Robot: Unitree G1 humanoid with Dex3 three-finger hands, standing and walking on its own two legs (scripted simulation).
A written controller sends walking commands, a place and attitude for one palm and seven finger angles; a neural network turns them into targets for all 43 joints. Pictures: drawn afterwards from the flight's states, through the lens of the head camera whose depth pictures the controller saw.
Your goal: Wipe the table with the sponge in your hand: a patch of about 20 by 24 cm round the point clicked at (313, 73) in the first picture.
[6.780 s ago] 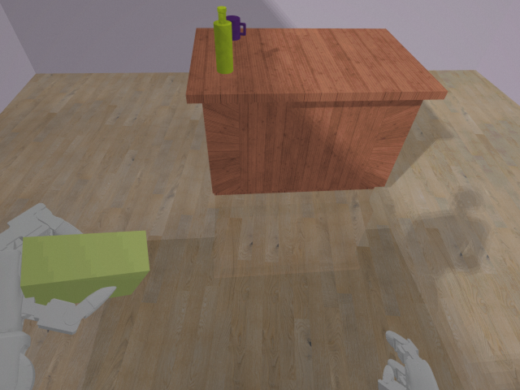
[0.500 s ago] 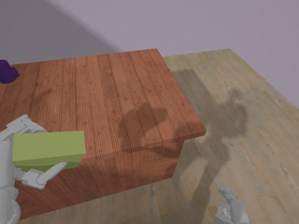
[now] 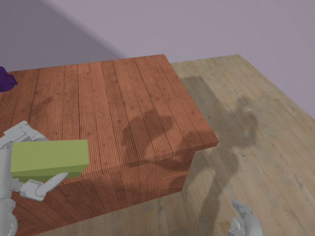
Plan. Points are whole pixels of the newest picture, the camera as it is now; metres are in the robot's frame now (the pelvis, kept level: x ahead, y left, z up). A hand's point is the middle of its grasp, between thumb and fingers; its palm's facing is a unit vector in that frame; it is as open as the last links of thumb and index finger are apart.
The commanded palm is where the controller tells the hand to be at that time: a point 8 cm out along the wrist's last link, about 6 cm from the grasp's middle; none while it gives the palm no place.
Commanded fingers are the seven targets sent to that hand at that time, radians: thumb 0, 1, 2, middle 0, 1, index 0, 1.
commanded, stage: shuffle to correct the standing spot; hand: left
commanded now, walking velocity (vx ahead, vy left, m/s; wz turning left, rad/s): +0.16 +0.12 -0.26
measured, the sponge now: (61, 161) +0.22 +0.22 +0.14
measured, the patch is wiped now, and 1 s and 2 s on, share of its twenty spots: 0.00 0.00 0.00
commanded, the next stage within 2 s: come to a stop and stand still in 0.84 s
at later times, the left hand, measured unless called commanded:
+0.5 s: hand (64, 131) +0.28 +0.23 +0.16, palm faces +0.27 -0.84 -0.47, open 9.0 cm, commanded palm +0.23 +0.27 +0.18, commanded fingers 0.00 0.10 1.30 -1.20 -1.60 -1.20 -1.60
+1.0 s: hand (35, 114) +0.30 +0.30 +0.18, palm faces +0.30 -0.83 -0.46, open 9.0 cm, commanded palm +0.24 +0.34 +0.18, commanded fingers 0.00 0.10 1.30 -1.20 -1.60 -1.20 -1.60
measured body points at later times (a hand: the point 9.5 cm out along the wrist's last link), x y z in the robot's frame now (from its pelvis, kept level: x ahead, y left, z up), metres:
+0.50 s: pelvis +0.05 +0.01 -0.01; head +0.06 +0.00 +0.44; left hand +0.26 +0.27 +0.18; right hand +0.19 -0.24 -0.09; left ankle +0.02 +0.08 -0.74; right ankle +0.01 -0.09 -0.72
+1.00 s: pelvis +0.06 +0.08 -0.02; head +0.09 +0.09 +0.43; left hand +0.28 +0.34 +0.20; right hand +0.21 -0.18 -0.09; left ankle +0.11 +0.22 -0.74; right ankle +0.05 -0.06 -0.72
